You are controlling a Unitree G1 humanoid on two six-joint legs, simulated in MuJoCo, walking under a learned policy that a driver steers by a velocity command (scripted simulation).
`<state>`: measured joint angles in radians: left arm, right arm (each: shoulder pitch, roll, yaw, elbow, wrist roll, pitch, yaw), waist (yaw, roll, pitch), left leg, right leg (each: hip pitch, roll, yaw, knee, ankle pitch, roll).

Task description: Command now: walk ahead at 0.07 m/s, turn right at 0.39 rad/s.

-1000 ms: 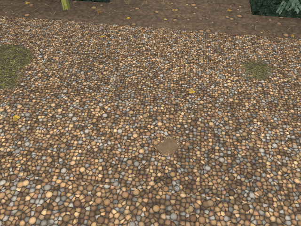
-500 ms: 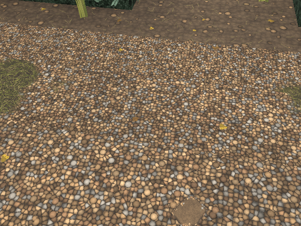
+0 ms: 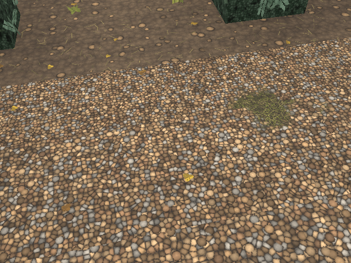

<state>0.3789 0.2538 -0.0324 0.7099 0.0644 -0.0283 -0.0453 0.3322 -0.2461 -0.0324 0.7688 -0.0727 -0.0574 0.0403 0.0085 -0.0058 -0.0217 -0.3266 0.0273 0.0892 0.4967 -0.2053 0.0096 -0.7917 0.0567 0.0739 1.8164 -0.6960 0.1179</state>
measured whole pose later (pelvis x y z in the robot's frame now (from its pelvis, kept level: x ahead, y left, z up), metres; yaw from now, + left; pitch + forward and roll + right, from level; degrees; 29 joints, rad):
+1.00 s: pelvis +0.14 +0.03 +0.00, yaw +11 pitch +0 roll +0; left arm 0.24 0.28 0.03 0.81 0.05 -0.06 -0.06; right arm 0.25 -0.29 -0.10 0.70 -0.05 -0.10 -0.03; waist -0.04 0.00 0.04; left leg -0.07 0.03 0.11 0.42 -0.34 0.03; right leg -0.47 -0.07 -0.07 0.72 -0.24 0.00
